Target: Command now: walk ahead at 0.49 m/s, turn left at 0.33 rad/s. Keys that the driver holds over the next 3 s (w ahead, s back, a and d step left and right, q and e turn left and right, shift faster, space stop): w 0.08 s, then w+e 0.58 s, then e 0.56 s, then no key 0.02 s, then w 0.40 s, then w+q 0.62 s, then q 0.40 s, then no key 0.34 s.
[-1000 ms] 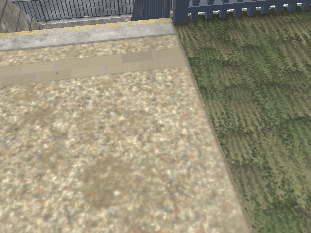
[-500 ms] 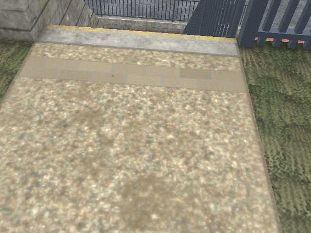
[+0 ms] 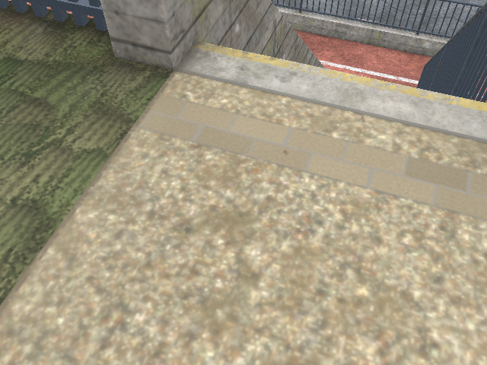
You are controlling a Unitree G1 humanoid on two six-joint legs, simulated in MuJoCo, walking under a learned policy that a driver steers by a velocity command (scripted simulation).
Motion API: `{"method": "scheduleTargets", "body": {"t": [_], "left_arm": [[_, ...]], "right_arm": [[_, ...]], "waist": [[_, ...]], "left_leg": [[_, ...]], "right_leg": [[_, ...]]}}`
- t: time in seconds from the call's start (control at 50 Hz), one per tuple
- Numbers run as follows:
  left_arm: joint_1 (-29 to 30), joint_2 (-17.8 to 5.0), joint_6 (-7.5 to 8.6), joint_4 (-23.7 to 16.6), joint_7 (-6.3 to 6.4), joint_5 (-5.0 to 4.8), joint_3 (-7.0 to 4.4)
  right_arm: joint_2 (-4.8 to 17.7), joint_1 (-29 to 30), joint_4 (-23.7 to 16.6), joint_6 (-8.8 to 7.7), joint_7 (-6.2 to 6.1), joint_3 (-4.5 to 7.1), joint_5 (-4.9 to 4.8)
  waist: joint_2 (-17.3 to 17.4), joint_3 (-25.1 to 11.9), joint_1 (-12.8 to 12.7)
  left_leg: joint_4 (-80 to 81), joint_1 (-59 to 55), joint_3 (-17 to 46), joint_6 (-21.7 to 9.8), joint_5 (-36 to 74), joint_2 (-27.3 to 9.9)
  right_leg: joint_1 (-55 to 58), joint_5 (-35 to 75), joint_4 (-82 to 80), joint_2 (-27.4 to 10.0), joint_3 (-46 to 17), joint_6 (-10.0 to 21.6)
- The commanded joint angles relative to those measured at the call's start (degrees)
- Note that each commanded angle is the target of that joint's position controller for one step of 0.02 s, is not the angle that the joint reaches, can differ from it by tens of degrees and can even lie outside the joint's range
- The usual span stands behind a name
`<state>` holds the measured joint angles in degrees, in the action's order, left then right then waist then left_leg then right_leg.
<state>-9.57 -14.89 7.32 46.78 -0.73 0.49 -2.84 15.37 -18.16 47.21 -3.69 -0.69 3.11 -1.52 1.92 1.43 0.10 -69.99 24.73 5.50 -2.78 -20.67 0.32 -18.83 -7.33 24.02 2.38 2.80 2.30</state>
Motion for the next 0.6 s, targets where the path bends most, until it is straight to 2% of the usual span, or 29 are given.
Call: {"method": "scheduleTargets", "body": {"t": [0.02,0.08,0.12,0.18,0.24,0.28,0.3,0.32,0.34,0.36,0.38,0.4,0.42,0.44,0.46,0.48,0.52,0.6], "left_arm": [[-2.8,-4.3,0.68,-0.6,-0.53,-0.02,-0.98],[-4.3,-7.2,0.95,1.0,-0.5,-0.74,-1.74],[-5.5,-8.2,0.33,1.4,-0.25,-1.24,-1.88],[-8.3,-9.6,-0.69,2.2,-0.05,-1.97,-1.98],[-11.6,-10.4,-1.5,3.3,0.1,-2.52,-1.99],[-11.4,-10.9,-2.15,3.4,0.37,-2.57,-2.06],[-11.1,-10.7,-2.46,3.4,0.52,-2.43,-1.92],[-11.2,-8.9,-2.48,3.1,0.56,-1.94,-1.28],[-10.4,-4.6,-2.26,1.3,0.46,-0.72,0.26],[-16.6,0.7,-1.24,-0.1,0.61,-1.79,1.62],[-15.8,-5.3,-0.99,0.8,0.82,-3.09,0.14],[-12.2,-7.9,-1.14,-0.1,0.88,-3.57,-0.82],[-10.3,-7.3,-1.63,-0.2,1.13,-3.06,-0.96],[-9.2,-6.7,-2.25,-0.4,1.19,-2.34,-1.24],[-9.5,-5.7,-3.0,-0.7,0.95,-2.29,-1.39],[-9.4,-4.6,-3.67,-0.9,0.69,-2.38,-1.3],[-8.3,-3.2,-4.54,-1.9,0.39,-2.28,-1.25],[-3.0,-2.3,-4.96,-4.7,-0.25,-1.87,-1.09]], "right_arm": [[1.5,-2.3,-3.8,-0.31,0.26,0.48,-0.02],[0.9,3.0,-6.4,-0.27,0.29,-0.27,1.13],[0.8,7.4,-7.8,-1.01,0.61,-0.76,1.59],[1.0,13.6,-9.3,-1.84,1.22,-1.12,1.05],[2.9,17.5,-11.0,-2.43,1.81,-0.71,0.36],[4.8,16.0,-11.1,-2.95,2.02,0.09,0.28],[5.8,12.7,-10.1,-3.08,1.86,0.76,0.39],[8.2,5.7,-8.1,-3.17,1.35,2.09,0.63],[12.8,-4.5,-6.9,-3.1,0.61,3.5,1.82],[16.8,-7.9,-6.2,-2.27,0.82,4.3,2.6],[11.5,-7.7,-6.1,-2.53,1.15,3.17,2.27],[8.2,-4.2,-6.4,-2.83,1.33,2.11,1.64],[6.1,0.3,-6.8,-2.97,1.61,1.38,1.57],[4.1,3.4,-6.7,-3.03,1.84,0.93,1.61],[3.5,5.0,-6.3,-3.26,1.84,0.85,1.92],[3.3,5.5,-5.8,-3.58,1.8,1.03,2.07],[4.3,4.8,-4.6,-4.03,1.38,1.61,2.22],[6.2,2.9,-2.5,-3.62,0.3,2.4,2.34]], "waist": [[-5.5,-2.7,0.6],[-4.6,-0.6,0.3],[-4.2,-0.2,-0.8],[-5.1,0.7,-2.8],[-6.4,0.6,-3.6],[-7.1,-0.2,-1.5],[-7.1,-1.6,0.6],[-6.1,-5.4,3.9],[1.1,-13.7,8.1],[17.2,-19.4,5.4],[11.6,-17.0,6.3],[8.0,-10.9,5.4],[5.1,-7.9,3.5],[4.7,-4.9,2.1],[5.8,-3.5,0.6],[5.4,-2.9,0.0],[3.4,-1.8,-0.7],[1.5,0.3,0.2]], "left_leg": [[2.2,9.9,1.4,-0.2,2.7,-6.2],[11.7,12.8,-0.4,0.8,7.0,-8.0],[20.0,11.9,-2.0,1.2,13.1,-8.0],[30.9,6.8,-4.4,2.5,19.1,-5.2],[36.8,4.2,-4.0,2.5,19.1,-3.6],[40.8,-0.6,-4.0,1.6,17.1,-2.7],[42.6,-6.1,-4.7,0.9,15.8,-2.0],[43.3,-16.4,-4.1,-0.6,14.8,-2.7],[43.5,-31.2,7.0,-4.5,13.3,-14.1],[49.6,-44.8,29.6,-11.8,4.2,-26.1],[52.8,-41.1,33.7,-11.7,-1.9,-24.9],[53.2,-35.3,25.0,-9.8,0.1,-23.3],[54.5,-29.1,17.9,-8.5,5.3,-20.5],[56.5,-24.5,12.4,-7.7,9.3,-18.1],[58.3,-20.9,8.1,-7.0,12.7,-16.8],[59.5,-18.9,4.9,-7.0,16.2,-15.9],[60.7,-18.2,0.1,-7.6,22.9,-15.8],[62.0,-19.9,-6.7,-7.6,25.5,-16.0]], "right_leg": [[9.4,0.8,-15.1,-15.5,-17.3,11.1],[8.4,5.3,-17.9,-16.3,-13.6,12.7],[8.0,6.6,-18.0,-14.8,-11.3,12.1],[6.5,6.9,-16.4,-12.7,-8.7,10.3],[9.6,3.5,-13.5,-14.7,-11.6,9.1],[10.8,1.0,-10.1,-15.6,-13.7,7.5],[10.1,2.3,-6.6,-14.6,-13.3,6.4],[7.4,6.0,1.9,-11.5,-11.3,4.7],[-2.2,-3.7,20.7,-6.9,-7.2,2.0],[-21.4,-24.9,38.9,-0.4,-3.9,-0.4],[-26.3,-24.4,47.8,-2.8,-10.0,-0.3],[-28.4,-19.0,49.5,-4.9,-10.5,0.4],[-26.2,-14.3,48.3,-7.1,-9.6,0.1],[-24.7,-10.9,45.8,-8.4,-9.6,-0.2],[-22.0,-8.5,44.2,-9.6,-9.6,-0.5],[-20.4,-6.9,43.8,-9.8,-9.1,-0.7],[-21.4,-3.8,42.5,-9.8,-9.1,-1.2],[-24.5,4.4,32.1,-9.4,-9.2,-1.8]]}}
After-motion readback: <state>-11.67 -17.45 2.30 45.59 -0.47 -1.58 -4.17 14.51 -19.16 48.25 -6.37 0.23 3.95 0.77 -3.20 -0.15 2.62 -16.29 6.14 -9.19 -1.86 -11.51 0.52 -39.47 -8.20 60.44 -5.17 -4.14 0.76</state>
